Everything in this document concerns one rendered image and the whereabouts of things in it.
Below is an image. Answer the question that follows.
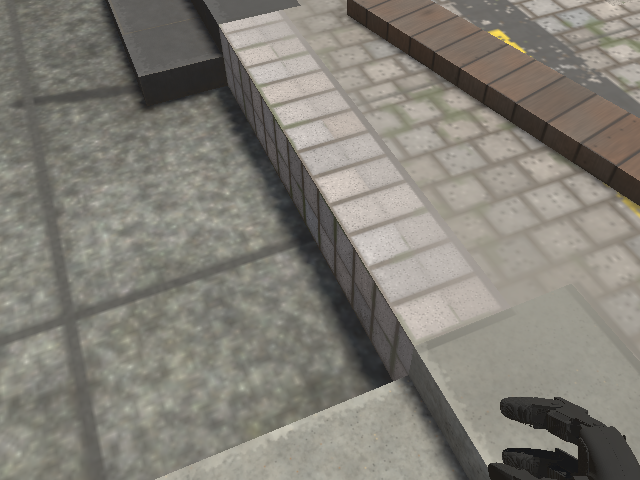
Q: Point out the right robot hand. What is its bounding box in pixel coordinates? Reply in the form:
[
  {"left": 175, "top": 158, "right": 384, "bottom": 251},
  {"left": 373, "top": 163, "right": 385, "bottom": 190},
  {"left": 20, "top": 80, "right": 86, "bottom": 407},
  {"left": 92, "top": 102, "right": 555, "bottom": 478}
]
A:
[{"left": 488, "top": 397, "right": 640, "bottom": 480}]

